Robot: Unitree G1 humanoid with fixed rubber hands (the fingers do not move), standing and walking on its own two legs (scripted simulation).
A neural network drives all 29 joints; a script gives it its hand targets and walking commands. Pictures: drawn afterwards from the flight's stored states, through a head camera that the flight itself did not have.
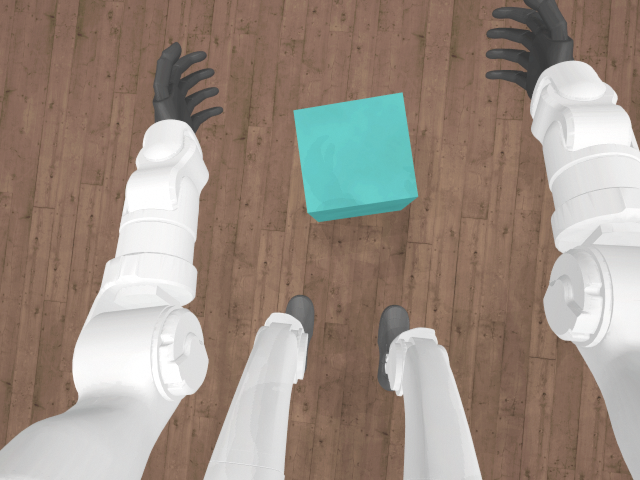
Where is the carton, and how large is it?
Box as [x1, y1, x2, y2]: [293, 92, 417, 221]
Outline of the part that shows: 402,92 293,110 307,212 318,221 398,210 404,207 417,196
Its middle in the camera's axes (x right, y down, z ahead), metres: +0.07 -0.15 +0.86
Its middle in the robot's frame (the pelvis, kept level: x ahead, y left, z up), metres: +0.53 +0.03 -0.53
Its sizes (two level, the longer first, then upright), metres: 0.210 0.200 0.250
